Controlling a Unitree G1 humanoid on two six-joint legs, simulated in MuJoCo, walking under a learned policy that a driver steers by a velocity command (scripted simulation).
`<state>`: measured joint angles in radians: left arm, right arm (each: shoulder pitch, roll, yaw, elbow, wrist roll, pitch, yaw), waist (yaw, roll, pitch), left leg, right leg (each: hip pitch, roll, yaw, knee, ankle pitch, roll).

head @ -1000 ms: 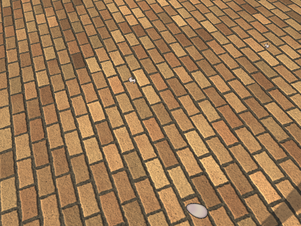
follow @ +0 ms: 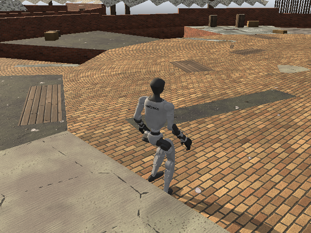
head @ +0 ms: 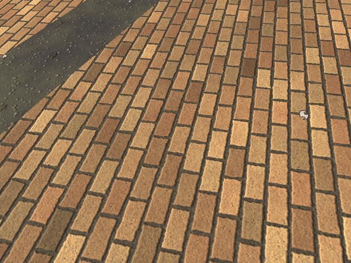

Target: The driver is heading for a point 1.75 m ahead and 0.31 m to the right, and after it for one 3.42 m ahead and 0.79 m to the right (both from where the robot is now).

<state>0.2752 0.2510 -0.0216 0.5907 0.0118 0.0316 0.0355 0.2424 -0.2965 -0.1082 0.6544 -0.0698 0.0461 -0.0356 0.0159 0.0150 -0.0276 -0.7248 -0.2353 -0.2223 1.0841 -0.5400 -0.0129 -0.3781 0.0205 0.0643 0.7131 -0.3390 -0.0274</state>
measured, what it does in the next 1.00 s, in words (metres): climbs: left foot 0.15 m higher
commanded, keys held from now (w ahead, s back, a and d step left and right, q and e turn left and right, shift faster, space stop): no key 1.00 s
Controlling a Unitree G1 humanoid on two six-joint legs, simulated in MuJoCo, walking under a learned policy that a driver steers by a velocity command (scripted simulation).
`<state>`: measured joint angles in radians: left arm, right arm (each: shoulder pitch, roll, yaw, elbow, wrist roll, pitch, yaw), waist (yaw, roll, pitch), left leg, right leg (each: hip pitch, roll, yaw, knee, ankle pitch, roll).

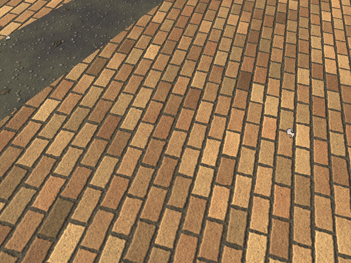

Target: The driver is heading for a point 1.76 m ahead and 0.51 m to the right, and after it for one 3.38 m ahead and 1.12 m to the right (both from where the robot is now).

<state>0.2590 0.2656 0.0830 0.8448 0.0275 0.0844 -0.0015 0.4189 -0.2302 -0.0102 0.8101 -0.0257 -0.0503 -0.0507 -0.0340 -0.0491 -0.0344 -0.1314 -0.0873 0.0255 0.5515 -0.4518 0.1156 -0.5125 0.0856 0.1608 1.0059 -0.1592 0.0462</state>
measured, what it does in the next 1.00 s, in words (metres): goes down: right foot 0.15 m lower, then left foot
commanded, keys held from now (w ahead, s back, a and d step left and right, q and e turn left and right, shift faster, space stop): no key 0.14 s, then w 0.86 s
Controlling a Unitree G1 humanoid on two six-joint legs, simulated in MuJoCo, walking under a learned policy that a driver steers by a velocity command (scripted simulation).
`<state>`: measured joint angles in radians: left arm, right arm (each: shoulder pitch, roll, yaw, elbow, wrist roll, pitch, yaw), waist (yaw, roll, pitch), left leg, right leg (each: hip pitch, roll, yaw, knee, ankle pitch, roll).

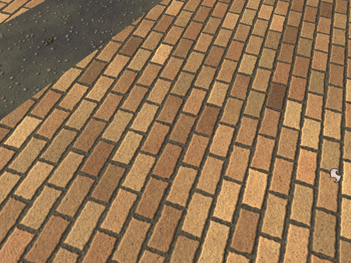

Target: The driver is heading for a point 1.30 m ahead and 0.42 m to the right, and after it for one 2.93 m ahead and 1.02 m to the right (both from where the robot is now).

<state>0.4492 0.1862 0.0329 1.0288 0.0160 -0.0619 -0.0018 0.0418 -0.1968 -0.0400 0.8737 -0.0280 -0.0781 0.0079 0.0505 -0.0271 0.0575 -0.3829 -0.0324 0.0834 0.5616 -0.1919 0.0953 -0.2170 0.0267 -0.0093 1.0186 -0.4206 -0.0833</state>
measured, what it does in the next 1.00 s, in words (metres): walks ahead, turning right: right foot, then left foot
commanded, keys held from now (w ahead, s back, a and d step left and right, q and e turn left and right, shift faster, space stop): w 0.06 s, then w+e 0.70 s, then e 0.24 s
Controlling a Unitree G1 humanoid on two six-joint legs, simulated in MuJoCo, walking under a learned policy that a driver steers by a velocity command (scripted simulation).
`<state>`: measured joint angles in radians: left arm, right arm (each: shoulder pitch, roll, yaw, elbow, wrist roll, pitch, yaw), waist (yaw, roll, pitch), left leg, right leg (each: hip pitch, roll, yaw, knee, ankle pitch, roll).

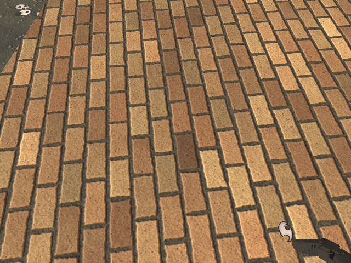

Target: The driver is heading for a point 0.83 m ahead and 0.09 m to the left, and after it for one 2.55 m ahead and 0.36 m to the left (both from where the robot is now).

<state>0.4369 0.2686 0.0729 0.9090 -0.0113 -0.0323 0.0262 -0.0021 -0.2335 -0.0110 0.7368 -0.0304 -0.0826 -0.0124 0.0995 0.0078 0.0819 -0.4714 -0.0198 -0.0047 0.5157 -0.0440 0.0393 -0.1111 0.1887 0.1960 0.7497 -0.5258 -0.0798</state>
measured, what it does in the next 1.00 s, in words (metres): steps on the spot: right foot, then left foot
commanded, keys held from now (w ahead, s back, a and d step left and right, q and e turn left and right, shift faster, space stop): e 0.10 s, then no key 0.80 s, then w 0.10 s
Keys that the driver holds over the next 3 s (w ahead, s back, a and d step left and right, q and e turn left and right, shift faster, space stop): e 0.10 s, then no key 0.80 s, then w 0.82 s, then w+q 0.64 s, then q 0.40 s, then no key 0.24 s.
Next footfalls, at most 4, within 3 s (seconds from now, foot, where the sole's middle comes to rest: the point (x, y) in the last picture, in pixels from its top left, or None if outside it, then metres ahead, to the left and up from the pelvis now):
0.40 right None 0.06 -0.11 -0.76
0.68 left None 0.08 0.11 -0.76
1.62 left None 0.41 0.04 -0.76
2.18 right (235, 192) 0.72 -0.14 -0.76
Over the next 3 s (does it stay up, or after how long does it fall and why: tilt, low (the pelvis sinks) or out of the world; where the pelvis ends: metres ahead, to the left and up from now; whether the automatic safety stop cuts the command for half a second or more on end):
stays up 0.79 0.01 0.02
